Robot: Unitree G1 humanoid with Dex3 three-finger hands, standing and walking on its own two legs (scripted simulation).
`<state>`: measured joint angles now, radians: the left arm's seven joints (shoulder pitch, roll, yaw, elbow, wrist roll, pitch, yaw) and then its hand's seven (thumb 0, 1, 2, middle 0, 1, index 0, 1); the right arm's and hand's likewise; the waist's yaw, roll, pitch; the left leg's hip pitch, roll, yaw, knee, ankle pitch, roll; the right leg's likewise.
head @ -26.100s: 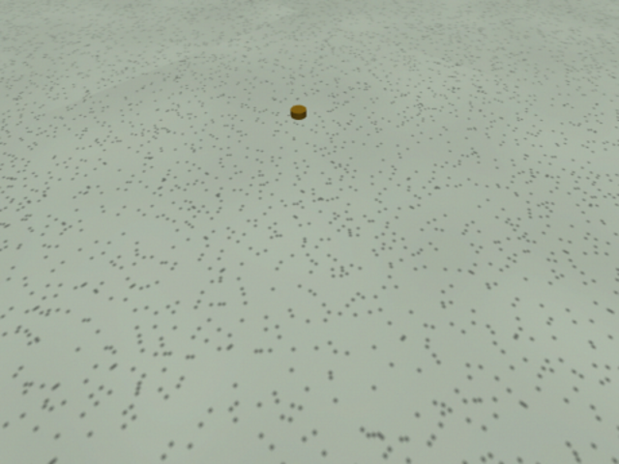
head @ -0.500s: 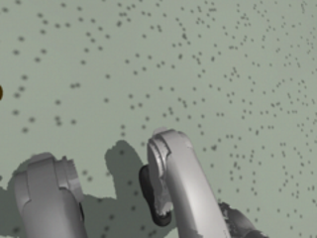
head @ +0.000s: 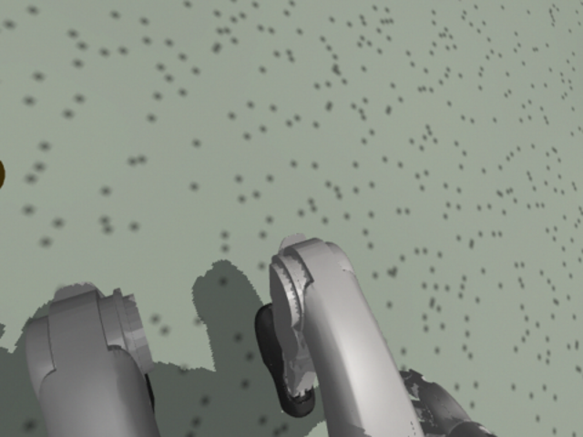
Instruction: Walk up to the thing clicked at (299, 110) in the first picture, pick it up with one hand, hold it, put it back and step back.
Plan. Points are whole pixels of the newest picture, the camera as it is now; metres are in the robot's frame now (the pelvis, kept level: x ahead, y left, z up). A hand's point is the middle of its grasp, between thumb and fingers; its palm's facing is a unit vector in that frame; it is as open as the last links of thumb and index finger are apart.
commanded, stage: rise first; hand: left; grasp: from above
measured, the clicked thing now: out of the picture +0.49 +0.35 -0.30
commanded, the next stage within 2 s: none
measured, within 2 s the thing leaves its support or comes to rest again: neither
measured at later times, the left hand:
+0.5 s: hand out of the picture +0.45 +0.39 -0.18, palm faces -0.45 -0.14 -0.88, open 14.2 cm
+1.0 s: hand out of the picture +0.45 +0.39 -0.18, palm faces -0.45 -0.14 -0.88, open 14.2 cm
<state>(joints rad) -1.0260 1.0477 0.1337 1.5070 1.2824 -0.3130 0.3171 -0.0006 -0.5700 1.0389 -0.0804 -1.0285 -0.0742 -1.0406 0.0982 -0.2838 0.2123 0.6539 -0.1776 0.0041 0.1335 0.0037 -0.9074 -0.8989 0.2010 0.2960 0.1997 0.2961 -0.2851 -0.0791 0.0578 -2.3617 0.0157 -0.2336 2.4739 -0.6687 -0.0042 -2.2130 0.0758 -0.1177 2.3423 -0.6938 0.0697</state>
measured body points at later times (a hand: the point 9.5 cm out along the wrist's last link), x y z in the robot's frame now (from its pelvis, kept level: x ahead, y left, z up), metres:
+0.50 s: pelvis +0.00 +0.00 +0.00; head +0.25 +0.13 +0.35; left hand +0.47 +0.39 -0.13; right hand +0.08 -0.26 -0.08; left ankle +0.07 +0.13 -0.28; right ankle +0.11 -0.13 -0.28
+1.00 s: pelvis +0.00 +0.00 +0.00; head +0.25 +0.13 +0.35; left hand +0.47 +0.39 -0.13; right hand +0.07 -0.26 -0.08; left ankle +0.07 +0.13 -0.28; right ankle +0.11 -0.13 -0.28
